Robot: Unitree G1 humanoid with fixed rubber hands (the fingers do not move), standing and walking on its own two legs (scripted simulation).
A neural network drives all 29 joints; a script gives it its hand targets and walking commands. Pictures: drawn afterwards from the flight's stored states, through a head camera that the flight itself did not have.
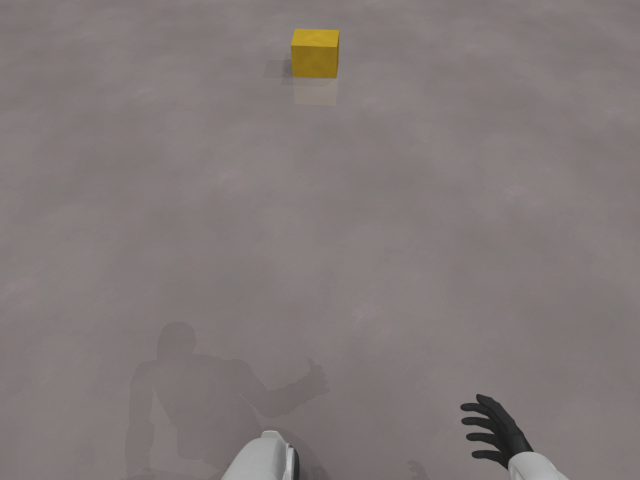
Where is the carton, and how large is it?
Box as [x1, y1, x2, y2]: [291, 29, 338, 77]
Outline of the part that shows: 295,29 291,42 293,76 335,77 338,59 338,30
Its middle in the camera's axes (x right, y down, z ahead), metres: -0.03 -1.06 +2.25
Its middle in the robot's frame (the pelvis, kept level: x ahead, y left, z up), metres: +2.28 +0.29 -0.68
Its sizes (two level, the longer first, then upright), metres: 0.255 0.197 0.183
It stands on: the floor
